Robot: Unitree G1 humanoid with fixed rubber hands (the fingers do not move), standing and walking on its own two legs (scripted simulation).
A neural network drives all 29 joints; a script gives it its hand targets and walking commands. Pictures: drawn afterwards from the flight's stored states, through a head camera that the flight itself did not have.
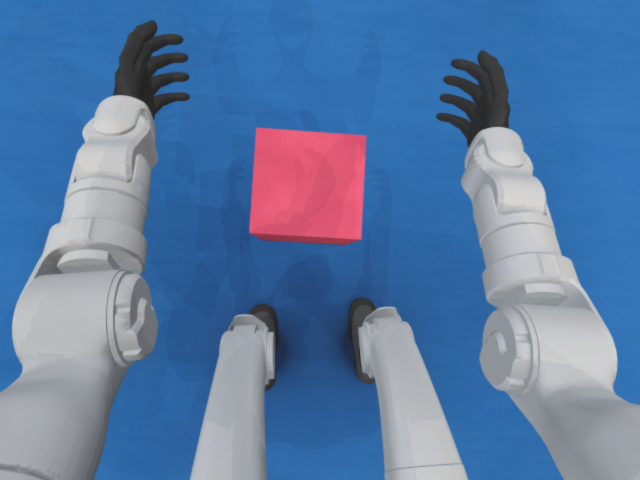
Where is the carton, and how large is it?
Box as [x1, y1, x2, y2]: [249, 128, 365, 244]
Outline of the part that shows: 256,128 249,232 261,239 346,244 360,239 365,135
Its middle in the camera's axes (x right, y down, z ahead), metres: -0.03 -0.10 +0.86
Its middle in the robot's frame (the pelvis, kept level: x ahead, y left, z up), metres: +0.48 +0.00 -0.51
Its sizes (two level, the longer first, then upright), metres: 0.210 0.200 0.250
